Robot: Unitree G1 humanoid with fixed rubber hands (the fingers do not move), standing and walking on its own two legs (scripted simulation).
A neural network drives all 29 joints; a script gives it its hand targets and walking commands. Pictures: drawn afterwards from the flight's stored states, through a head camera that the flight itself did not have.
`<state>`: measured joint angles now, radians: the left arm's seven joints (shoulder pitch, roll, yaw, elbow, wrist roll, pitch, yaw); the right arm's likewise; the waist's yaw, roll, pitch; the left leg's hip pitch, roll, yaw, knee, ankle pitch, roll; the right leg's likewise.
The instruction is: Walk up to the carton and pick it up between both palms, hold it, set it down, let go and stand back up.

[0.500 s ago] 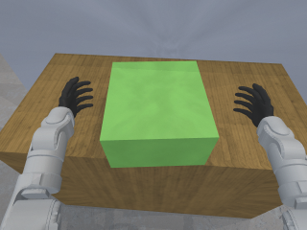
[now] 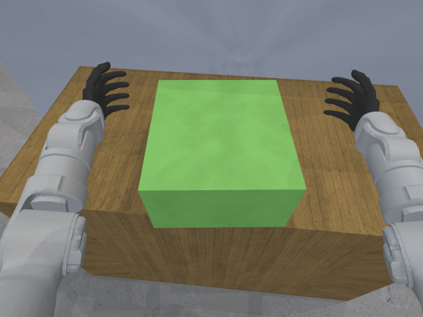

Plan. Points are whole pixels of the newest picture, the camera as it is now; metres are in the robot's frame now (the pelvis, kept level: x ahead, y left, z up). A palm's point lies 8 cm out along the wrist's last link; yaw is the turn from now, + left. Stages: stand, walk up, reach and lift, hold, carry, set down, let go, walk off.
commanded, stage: reach and lift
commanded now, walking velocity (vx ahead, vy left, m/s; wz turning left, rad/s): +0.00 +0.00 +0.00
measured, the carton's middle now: (218, 149) +0.48 +0.02 +0.01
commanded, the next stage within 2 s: none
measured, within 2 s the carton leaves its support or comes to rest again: neither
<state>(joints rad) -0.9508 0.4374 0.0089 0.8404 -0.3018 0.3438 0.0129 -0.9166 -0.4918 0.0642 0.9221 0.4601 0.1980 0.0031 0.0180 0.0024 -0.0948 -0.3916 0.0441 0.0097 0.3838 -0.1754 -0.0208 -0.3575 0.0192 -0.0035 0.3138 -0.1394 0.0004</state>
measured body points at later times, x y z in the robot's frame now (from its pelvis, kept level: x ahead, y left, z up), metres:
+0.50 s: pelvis -0.01 +0.00 -0.02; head +0.08 +0.01 +0.42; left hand +0.44 +0.24 +0.04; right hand +0.45 -0.21 +0.04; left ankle +0.00 +0.13 -0.75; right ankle +0.00 -0.12 -0.75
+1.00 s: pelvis -0.03 +0.00 -0.03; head +0.07 +0.01 +0.41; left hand +0.45 +0.21 +0.04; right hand +0.46 -0.19 +0.04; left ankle +0.00 +0.13 -0.75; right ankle +0.00 -0.12 -0.75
